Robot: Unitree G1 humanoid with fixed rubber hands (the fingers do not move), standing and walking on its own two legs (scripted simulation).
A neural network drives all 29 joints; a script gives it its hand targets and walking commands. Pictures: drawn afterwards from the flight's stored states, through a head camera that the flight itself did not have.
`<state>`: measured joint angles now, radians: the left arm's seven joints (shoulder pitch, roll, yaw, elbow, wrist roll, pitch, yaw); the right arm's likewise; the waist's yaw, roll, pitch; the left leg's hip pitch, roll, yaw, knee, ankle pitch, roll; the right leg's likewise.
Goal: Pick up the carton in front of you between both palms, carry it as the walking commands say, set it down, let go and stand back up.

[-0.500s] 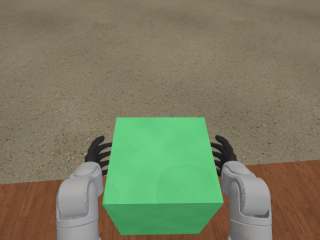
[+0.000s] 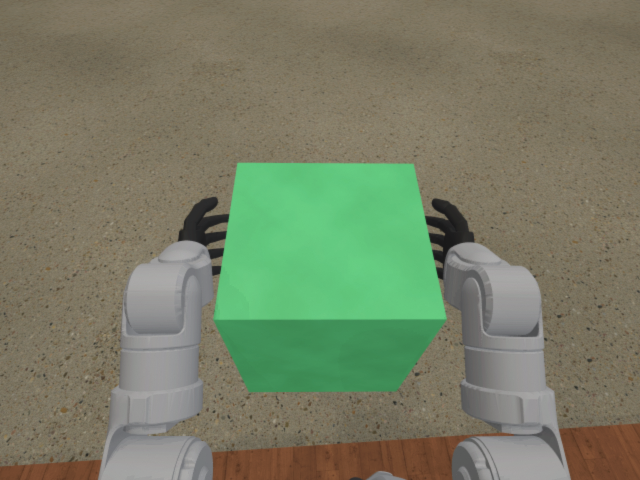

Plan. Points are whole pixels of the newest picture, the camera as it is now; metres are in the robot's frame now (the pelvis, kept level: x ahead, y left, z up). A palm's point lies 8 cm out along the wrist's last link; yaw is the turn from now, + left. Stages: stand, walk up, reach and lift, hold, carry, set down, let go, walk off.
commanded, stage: carry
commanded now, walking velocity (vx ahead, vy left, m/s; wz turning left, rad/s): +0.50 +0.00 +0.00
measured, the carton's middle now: (324, 287) +0.35 +0.00 +0.06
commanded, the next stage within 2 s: none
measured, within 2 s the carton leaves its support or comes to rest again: neither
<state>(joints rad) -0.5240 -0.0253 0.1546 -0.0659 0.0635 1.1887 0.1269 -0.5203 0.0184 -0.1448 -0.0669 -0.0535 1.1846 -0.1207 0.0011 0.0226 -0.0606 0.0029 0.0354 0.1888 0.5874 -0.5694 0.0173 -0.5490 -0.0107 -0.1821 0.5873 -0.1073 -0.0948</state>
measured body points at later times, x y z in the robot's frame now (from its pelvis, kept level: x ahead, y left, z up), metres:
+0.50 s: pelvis +0.32 +0.00 -0.01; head +0.37 +0.01 +0.43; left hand +0.69 +0.14 +0.10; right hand +0.69 -0.16 +0.10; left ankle +0.43 +0.08 -0.71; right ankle +0.14 -0.07 -0.71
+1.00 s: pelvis +0.63 +0.09 -0.07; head +0.79 +0.09 +0.35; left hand +1.02 +0.18 -0.08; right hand +0.97 -0.12 -0.07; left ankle +0.60 +0.10 -0.82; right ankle +0.47 -0.04 -0.68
